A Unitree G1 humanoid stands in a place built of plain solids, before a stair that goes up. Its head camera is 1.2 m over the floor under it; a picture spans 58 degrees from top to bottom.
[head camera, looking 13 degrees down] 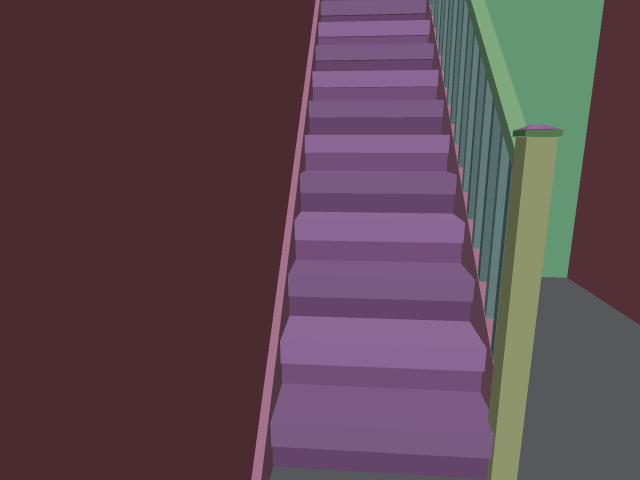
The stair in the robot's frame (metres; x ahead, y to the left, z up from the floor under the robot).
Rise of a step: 0.20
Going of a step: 0.23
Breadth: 0.81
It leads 5 degrees to the right of straight ahead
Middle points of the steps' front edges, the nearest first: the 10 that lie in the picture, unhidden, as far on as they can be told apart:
1.34 -0.21 0.21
1.57 -0.24 0.41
1.80 -0.26 0.62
2.04 -0.28 0.82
2.27 -0.30 1.03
2.50 -0.32 1.23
2.73 -0.34 1.43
2.97 -0.35 1.64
3.20 -0.37 1.84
3.43 -0.39 2.04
